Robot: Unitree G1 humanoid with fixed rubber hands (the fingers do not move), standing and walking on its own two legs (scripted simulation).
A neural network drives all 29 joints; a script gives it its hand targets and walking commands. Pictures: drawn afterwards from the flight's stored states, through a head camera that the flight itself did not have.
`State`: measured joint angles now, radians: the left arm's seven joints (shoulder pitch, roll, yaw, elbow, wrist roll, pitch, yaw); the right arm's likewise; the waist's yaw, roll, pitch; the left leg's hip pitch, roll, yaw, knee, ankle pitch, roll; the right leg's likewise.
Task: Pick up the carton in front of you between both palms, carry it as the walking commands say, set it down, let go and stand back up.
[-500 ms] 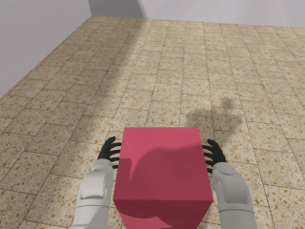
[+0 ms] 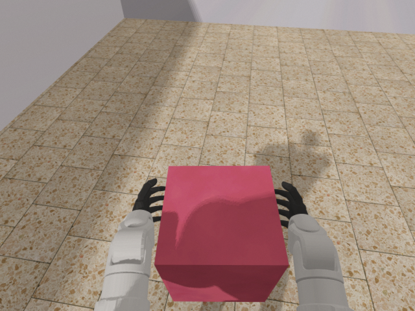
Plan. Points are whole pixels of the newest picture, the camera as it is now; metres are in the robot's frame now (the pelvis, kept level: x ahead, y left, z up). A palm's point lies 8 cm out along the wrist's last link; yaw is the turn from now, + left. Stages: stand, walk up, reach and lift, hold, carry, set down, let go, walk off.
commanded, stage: carry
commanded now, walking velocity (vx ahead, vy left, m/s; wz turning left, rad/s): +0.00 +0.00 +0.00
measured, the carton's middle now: (218, 237) +0.29 +0.00 -0.05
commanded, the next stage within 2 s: hold in 0.08 s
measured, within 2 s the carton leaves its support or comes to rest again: neither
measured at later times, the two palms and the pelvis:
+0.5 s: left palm (140, 222) +0.27 +0.15 +0.05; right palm (304, 232) +0.25 -0.15 +0.05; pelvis -0.03 +0.01 +0.01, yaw -2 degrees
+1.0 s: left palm (136, 214) +0.28 +0.16 +0.06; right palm (299, 229) +0.26 -0.14 +0.06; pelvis -0.02 +0.03 +0.01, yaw -5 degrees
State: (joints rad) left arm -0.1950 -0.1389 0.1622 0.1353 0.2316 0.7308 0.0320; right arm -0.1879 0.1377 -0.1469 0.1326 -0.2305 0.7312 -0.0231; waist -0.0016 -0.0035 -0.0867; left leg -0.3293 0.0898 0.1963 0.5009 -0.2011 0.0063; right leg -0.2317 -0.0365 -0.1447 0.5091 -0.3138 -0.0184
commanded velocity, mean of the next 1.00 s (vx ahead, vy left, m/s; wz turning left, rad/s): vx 0.00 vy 0.00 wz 0.00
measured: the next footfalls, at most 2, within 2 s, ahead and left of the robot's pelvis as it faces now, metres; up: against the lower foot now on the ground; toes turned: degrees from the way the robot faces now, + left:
none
